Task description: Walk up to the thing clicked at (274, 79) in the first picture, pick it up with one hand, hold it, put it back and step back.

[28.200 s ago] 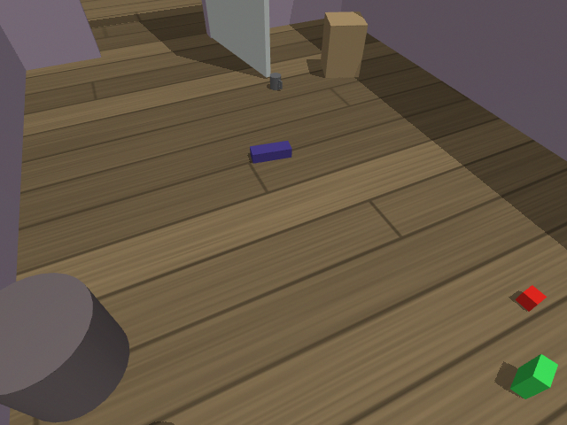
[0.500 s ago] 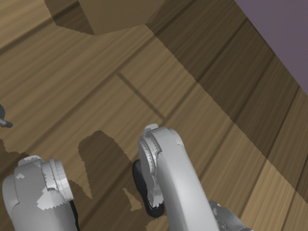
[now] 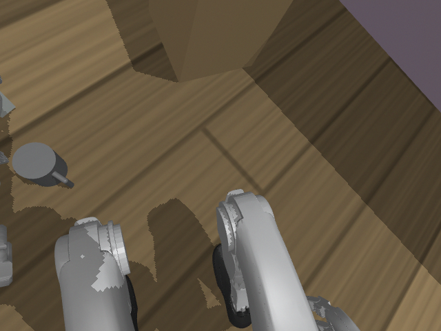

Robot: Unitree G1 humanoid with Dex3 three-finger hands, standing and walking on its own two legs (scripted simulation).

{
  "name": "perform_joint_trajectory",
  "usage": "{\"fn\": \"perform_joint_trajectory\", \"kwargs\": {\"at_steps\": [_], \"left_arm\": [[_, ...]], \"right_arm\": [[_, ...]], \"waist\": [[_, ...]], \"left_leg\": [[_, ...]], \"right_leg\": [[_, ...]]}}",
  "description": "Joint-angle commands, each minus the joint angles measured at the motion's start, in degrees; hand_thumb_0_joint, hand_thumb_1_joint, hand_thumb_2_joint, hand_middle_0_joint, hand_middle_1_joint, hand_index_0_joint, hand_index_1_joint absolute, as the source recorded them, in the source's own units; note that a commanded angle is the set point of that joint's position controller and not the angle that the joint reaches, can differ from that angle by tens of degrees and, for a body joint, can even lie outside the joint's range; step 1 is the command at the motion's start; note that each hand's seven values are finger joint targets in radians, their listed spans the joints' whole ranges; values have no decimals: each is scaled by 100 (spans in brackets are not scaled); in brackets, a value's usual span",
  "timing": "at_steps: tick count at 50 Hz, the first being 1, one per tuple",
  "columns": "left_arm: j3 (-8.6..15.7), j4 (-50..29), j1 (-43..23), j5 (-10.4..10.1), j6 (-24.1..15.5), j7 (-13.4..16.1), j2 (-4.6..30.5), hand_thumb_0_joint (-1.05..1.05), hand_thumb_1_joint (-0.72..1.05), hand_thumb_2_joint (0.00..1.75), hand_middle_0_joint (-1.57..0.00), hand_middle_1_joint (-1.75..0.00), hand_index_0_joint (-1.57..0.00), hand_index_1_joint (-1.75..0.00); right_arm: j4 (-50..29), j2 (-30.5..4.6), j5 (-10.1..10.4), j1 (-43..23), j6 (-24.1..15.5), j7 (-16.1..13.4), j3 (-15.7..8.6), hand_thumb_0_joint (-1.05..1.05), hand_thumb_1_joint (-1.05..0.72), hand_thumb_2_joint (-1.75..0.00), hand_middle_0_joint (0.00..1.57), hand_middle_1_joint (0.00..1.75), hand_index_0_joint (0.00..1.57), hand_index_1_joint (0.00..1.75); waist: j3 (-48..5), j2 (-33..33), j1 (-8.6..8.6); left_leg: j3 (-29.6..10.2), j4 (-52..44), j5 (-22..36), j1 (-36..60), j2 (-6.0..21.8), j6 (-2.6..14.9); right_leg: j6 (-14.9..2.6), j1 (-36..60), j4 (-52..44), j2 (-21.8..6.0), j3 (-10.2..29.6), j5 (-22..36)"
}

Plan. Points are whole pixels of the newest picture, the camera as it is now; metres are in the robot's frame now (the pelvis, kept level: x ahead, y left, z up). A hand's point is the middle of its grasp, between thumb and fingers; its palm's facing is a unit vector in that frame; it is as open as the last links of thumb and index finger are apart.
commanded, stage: withdraw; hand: left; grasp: from above
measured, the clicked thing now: (49, 170) +0.45 +0.28 -0.29
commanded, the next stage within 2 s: home in 0.56 s
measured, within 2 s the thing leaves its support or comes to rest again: neither
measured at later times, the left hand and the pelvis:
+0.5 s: hand (11, 150) +0.45 +0.30 -0.14, palm faces -0.48 -0.06 -0.88, open 14.0 cm; pelvis -0.02 +0.00 +0.02, yaw +2 degrees
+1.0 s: hand out of the picture +0.46 +0.31 -0.07, palm faces -0.39 -0.24 -0.89, open 12.1 cm; pelvis +0.00 +0.00 +0.05, yaw +3 degrees
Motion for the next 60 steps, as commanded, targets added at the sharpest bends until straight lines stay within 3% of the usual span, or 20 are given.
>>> {"fn": "perform_joint_trajectory", "kwargs": {"at_steps": [1, 3, 6, 11, 14, 16, 20, 24, 28, 31, 34, 35, 36, 40, 44, 48, 49, 54, 59, 60], "left_arm": [[-349, -504, -2011, -468, 257, -694, 1075, 0, -57, 102, -7, -102, -6, -103], [-748, -256, -1772, -576, 246, -1275, 547, 0, -56, 103, -7, -102, -6, -103], [-906, -394, -1615, -690, 114, -1893, 552, 0, -55, 102, -8, -102, -7, -103], [-824, -701, -2071, -772, -445, -2199, 734, 0, -52, 101, -8, -101, -8, -101], [-479, -933, -2416, -464, -956, -1911, 1319, 0, -51, 100, -10, -99, -9, -100], [-366, -734, -2507, -167, -1183, -1487, 1403, 0, -51, 99, -10, -98, -10, -99], [-484, 163, -2750, 373, -1287, -498, 1092, 0, -54, 100, -7, -100, -7, -101], [-150, 330, -3416, 714, -1095, 169, 1677, 0, -53, 99, -9, -100, -9, -100], [91, 484, -3623, 724, -763, 521, 1944, 0, -51, 98, -9, -100, -9, -99], [142, 376, -3733, 583, -552, 516, 2074, 0, -43, 90, -17, -91, -18, -90], [111, 316, -3425, 331, -391, 283, 2002, 0, -46, 93, -12, -98, -13, -96], [40, 270, -3291, 261, -350, 158, 1936, 0, -38, 88, -20, -90, -21, -88], [43, 122, -3125, 169, -312, 36, 1943, 0, -46, 94, -12, -98, -13, -96], [-56, -451, -2369, -204, -151, -569, 1651, 0, -15, 88, -24, -66, -21, -64], [18, -1301, -1262, -843, 17, -1186, 1297, 0, 7, 81, -21, -46, -19, -48], [319, -2929, -178, -1664, 189, -1662, 1003, 0, 39, 77, -18, -32, -18, -32], [336, -3192, 99, -1913, 245, -1745, 830, 0, 47, 78, -18, -30, -18, -30], [217, -4489, 1143, -2889, 436, -2031, 94, 0, 87, 90, -20, -30, -20, -30], [111, -5491, 1669, -3576, 714, -2036, -319, 0, 90, 90, -20, -30, -20, -30], [-53, -5442, 1945, -3701, 793, -2027, -558, 0, 90, 90, -20, -30, -20, -30]], "right_arm": [[-132, -1473, 205, 1263, 220, -182, -648, 0, -91, -91, 20, 30, 20, 30], [-235, -1521, 282, 1287, 324, -279, -655, 0, -91, -91, 20, 30, 20, 30], [-393, -1605, 387, 1290, 450, -476, -618, 0, -91, -90, 20, 30, 20, 30], [-521, -1512, 407, 1284, 548, -738, -462, 0, -90, -90, 20, 30, 20, 30], [-544, -1386, 325, 1167, 567, -812, -332, 0, -90, -90, 20, 30, 20, 30], [-517, -1338, 247, 1052, 583, -805, -267, 0, -90, -90, 20, 30, 20, 30], [-370, -1420, 85, 1045, 625, -686, -185, 0, -90, -90, 20, 30, 20, 30], [-277, -1556, -41, 1198, 542, -645, -186, 0, -90, -90, 20, 30, 20, 30], [-245, -1627, -139, 1181, 401, -633, -187, 0, -90, -90, 20, 30, 20, 30], [-236, -1596, -153, 1146, 298, -623, -164, 0, -88, -89, 20, 30, 20, 30], [-215, -1563, -115, 1268, 214, -601, -185, 0, -90, -89, 20, 30, 20, 30], [-211, -1549, -90, 1298, 199, -593, -213, 0, -88, -89, 20, 30, 20, 30], [-219, -1540, -50, 1304, 206, -589, -229, 0, -90, -90, 20, 30, 20, 30], [-249, -1461, 100, 1509, 317, -559, -392, 0, -89, -90, 20, 30, 20, 30], [-449, -1417, 295, 1642, 506, -540, -620, 0, -89, -90, 20, 30, 20, 30], [-745, -1395, 492, 1539, 687, -553, -840, 0, -90, -90, 20, 30, 20, 30], [-800, -1386, 542, 1443, 718, -570, -857, 0, -90, -90, 20, 30, 20, 30], [-1014, -1064, 685, 1095, 710, -671, -944, 0, -90, -90, 20, 30, 20, 30], [-1174, -1042, 798, 734, 578, -822, -1066, 0, -90, -90, 20, 30, 20, 30], [-1215, -995, 823, 634, 531, -858, -1050, 0, -90, -90, 20, 30, 20, 30]], "waist": [[-3547, 1520, -143], [-3147, 1038, -190], [-2875, 693, -116], [-2854, 385, -120], [-3328, 932, 59], [-3551, 1333, 88], [-3288, 1695, -242], [-3720, 2254, -261], [-3922, 2572, -332], [-4113, 2567, -352], [-4195, 2335, -348], [-4318, 2250, -326], [-4460, 2233, -215], [-4713, 1951, 5], [-4798, 1702, 332], [-4938, 1511, 642], [-4595, 1355, 610], [-4488, 945, 771], [-4143, 1155, 868], [-3895, 1090, 805]], "left_leg": [[750, -1895, 658, 2671, -24, 367], [703, -2066, 452, 2546, -48, 390], [673, -2298, 635, 2610, -78, 386], [733, -2183, 794, 2550, -114, 403], [766, -2077, 979, 2873, -110, 350], [754, -2039, 1035, 3150, -104, 312], [759, -1930, 987, 3183, -126, 284], [750, -1913, 950, 3497, -131, 215], [760, -1829, 760, 3522, -118, 204], [832, -1660, 618, 3323, -126, 258], [855, -1631, 591, 3136, -125, 296], [826, -1617, 638, 3126, -99, 306], [821, -1667, 687, 3138, -102, 306], [856, -1872, 1040, 3190, -108, 320], [879, -2221, 1685, 3686, -91, 312], [791, -2676, 2118, 4292, -80, 296], [729, -2819, 2012, 4181, -88, 303], [731, -3408, 1696, 4471, -18, 390], [526, -4310, 956, 5377, 68, 295], [536, -4467, 793, 5420, 73, 289]], "right_leg": [[-599, 2219, -1945, 225, -455, 906], [-631, 2206, -2110, 200, -486, 698], [-663, 2440, -2259, 133, -486, 875], [-649, 2444, -2349, 61, -385, 981], [-628, 2412, -2109, 42, -331, 1126], [-624, 2200, -1880, 61, -374, 1190], [-633, 1687, -1689, 68, -540, 1197], [-654, 1493, -1504, 38, -618, 1154], [-650, 1328, -1314, 3, -657, 1012], [-623, 1396, -1368, 2, -599, 921], [-600, 1654, -1462, 17, -579, 889], [-602, 1795, -1483, 49, -575, 933], [-612, 1878, -1488, 66, -576, 970], [-600, 2443, -1670, 97, -549, 1263], [-584, 2962, -1960, 68, -457, 1736], [-617, 3203, -2354, 10, -353, 1928], [-623, 3155, -2480, -9, -355, 1859], [-557, 3785, -3135, -13, -189, 1714], [-587, 3883, -3728, -83, -161, 1158], [-576, 3915, -3872, -74, -156, 1050]]}}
